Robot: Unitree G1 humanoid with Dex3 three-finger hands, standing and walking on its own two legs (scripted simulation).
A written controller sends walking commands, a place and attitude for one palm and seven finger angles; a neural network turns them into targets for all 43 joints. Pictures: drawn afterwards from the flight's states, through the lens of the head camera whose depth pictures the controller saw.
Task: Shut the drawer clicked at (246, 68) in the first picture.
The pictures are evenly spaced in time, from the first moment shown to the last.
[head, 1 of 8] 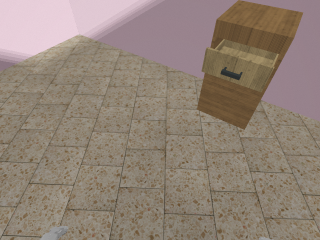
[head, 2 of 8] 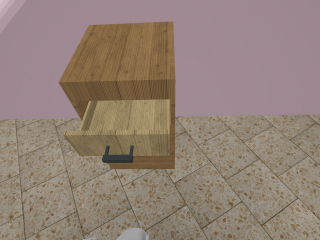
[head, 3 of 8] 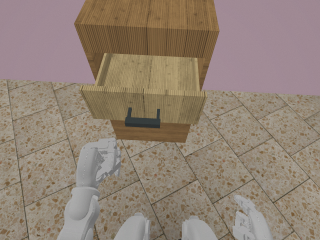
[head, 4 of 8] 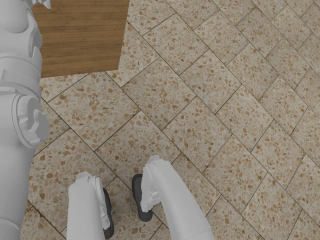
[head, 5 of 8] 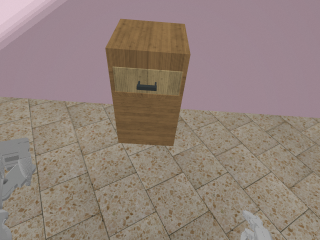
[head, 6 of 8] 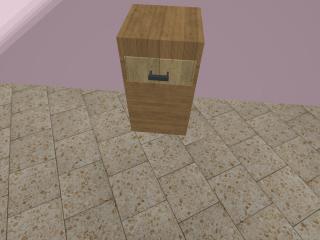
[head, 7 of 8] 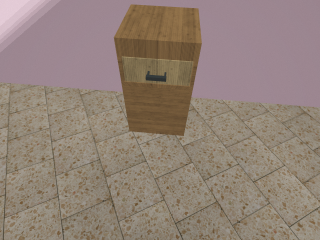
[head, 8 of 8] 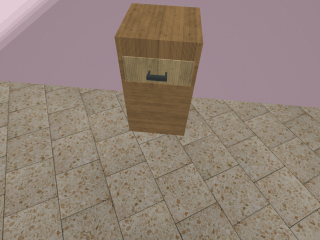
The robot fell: no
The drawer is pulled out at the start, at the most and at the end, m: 0.17 0.17 0.00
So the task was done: yes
